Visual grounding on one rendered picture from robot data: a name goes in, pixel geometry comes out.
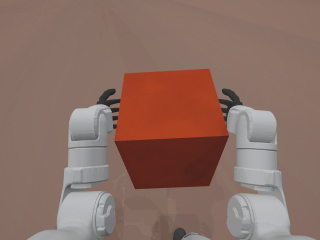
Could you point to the robot left upper arm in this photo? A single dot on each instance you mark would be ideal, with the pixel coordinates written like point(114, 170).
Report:
point(83, 215)

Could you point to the robot right forearm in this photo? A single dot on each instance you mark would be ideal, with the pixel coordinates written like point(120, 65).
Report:
point(256, 156)

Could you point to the robot right foot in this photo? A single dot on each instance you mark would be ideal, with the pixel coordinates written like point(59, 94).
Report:
point(179, 234)

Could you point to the robot left forearm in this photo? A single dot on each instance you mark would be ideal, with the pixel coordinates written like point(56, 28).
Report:
point(87, 155)

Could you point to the robot right upper arm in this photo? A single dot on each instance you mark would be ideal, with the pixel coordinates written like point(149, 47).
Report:
point(259, 217)

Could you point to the right robot hand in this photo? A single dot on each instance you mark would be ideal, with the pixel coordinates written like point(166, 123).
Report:
point(230, 104)

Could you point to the left robot hand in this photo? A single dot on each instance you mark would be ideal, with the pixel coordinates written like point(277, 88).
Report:
point(102, 101)

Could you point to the carton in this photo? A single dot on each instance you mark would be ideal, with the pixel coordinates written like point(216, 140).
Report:
point(170, 130)

